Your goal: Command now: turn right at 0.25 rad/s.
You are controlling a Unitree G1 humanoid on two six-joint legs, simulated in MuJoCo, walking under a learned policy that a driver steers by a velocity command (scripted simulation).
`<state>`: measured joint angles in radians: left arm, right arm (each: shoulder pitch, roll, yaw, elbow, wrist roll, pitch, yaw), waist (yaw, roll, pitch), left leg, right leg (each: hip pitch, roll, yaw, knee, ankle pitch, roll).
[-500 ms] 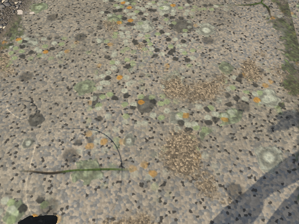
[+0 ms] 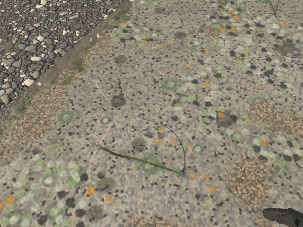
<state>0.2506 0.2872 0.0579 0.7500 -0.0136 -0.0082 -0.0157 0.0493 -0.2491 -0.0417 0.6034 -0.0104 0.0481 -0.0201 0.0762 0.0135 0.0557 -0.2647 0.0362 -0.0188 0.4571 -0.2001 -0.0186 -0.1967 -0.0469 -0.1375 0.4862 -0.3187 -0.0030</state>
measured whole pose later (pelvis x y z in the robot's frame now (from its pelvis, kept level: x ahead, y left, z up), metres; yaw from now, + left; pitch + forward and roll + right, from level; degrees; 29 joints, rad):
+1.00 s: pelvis +0.24 -0.20 -0.01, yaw -19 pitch +1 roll +1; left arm 0.11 0.27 0.02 0.60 0.01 -0.01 0.03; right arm 0.23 -0.32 -0.08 0.69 0.02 -0.04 0.03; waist -0.05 -0.01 0.09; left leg -0.43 -0.14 -0.01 0.50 -0.08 0.12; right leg -0.44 0.10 0.10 1.31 -0.48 0.03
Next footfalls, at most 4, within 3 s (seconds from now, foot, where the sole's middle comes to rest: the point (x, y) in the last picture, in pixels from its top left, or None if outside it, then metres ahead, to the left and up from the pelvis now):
0.44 right None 0.07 -0.18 -0.77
0.88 left None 0.39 -0.20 -0.77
1.28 right None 0.38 -0.42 -0.77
1.76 left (187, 223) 0.46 -0.07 -0.77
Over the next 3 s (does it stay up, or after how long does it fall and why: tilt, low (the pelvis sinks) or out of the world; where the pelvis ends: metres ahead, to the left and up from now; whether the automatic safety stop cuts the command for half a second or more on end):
stays up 1.37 -0.38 0.01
